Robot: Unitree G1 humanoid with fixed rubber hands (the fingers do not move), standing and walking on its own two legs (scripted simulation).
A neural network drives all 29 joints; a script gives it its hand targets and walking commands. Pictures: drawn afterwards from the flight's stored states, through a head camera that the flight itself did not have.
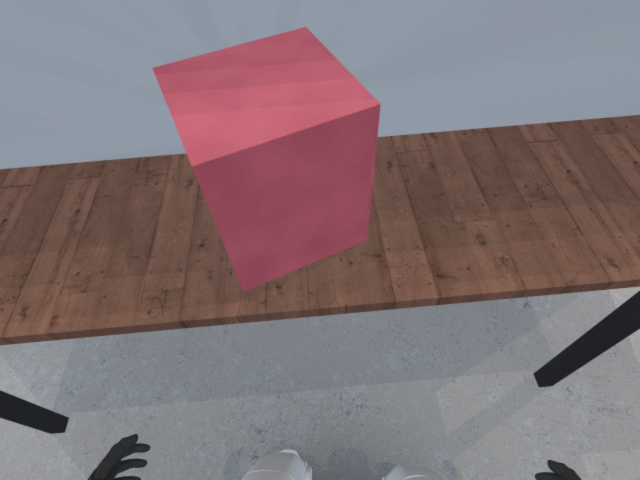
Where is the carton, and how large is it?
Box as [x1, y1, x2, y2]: [152, 27, 380, 291]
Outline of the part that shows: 305,27 152,68 243,291 366,240 367,238 380,104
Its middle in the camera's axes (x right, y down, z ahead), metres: -0.07 -0.11 +0.55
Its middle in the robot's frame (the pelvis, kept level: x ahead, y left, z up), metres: +0.51 +0.09 +0.08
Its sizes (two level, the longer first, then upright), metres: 0.210 0.200 0.250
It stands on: a table, 0.71 m high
